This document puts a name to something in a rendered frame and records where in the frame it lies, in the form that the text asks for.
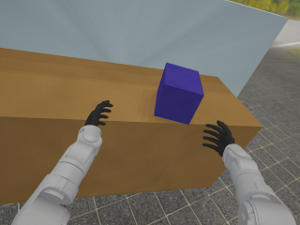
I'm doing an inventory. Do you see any robot right forearm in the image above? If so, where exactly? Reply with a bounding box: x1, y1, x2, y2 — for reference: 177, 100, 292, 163
222, 143, 296, 225

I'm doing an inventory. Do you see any robot right hand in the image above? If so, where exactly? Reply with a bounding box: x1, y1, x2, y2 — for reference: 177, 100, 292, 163
202, 120, 235, 157

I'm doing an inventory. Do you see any robot left forearm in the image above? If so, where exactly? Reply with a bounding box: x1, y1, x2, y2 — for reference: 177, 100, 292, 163
11, 125, 102, 225

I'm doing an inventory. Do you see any robot left hand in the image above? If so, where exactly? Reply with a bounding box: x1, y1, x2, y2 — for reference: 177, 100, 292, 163
84, 100, 113, 127

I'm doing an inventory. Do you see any left robot upper arm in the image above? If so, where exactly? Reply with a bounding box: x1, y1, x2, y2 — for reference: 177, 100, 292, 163
17, 196, 71, 225

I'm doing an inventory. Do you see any pedestal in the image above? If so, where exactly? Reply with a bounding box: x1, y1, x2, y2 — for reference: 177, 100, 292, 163
0, 48, 263, 204

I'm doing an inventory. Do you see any carton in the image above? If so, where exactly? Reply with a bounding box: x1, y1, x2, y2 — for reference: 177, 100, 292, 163
154, 63, 204, 125

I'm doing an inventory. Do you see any right robot upper arm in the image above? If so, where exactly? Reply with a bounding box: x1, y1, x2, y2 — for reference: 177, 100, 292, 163
237, 200, 295, 225

